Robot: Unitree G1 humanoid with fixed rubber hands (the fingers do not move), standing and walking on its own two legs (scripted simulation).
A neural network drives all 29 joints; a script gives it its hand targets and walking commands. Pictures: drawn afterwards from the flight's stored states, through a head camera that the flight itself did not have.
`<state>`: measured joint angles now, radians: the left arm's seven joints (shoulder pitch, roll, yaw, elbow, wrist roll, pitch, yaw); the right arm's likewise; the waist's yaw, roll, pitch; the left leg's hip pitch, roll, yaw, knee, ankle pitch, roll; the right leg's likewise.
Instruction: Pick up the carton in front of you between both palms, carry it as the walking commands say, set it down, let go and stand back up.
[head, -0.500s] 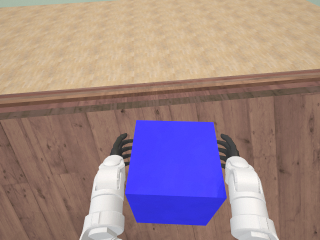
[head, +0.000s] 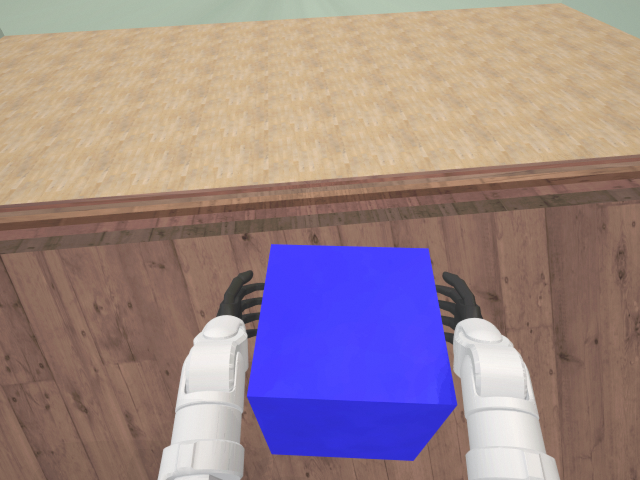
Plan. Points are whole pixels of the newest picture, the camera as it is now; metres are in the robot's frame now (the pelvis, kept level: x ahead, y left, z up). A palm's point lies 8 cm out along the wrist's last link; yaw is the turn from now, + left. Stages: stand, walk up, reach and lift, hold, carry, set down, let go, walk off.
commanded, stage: hold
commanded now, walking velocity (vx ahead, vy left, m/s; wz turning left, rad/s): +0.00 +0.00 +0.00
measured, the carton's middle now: (345, 357) +0.28 +0.00 -0.02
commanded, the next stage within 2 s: carry in 0.78 s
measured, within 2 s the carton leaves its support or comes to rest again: neither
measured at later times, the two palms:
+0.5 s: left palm (231, 328) +0.28 +0.15 +0.05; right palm (467, 331) +0.28 -0.15 +0.05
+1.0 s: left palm (224, 302) +0.31 +0.16 +0.06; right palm (452, 297) +0.32 -0.14 +0.06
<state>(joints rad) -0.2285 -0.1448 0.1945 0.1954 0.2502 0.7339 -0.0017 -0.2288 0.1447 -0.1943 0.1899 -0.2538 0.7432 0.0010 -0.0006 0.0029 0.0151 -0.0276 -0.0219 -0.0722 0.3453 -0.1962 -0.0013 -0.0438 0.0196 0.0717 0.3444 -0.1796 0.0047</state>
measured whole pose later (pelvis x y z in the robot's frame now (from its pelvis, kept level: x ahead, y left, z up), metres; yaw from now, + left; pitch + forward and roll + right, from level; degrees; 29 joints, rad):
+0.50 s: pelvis -0.01 +0.00 +0.00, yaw +0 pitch -8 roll +0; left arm -0.30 -0.16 0.25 0.25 0.28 0.74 -0.02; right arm -0.30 0.16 -0.25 0.24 -0.28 0.75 0.01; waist 0.00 0.00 0.04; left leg -0.04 -0.02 -0.08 0.39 -0.20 0.00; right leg -0.06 0.02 0.07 0.38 -0.18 0.00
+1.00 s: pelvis +0.03 +0.01 -0.01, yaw +3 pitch +2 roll +0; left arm -0.21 -0.14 0.14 0.02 0.19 0.88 0.04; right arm -0.20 0.12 -0.17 0.02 -0.17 0.88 -0.02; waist -0.01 -0.01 -0.15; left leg -0.25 0.01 -0.01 0.55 -0.36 0.00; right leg -0.24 0.00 0.02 0.50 -0.29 0.00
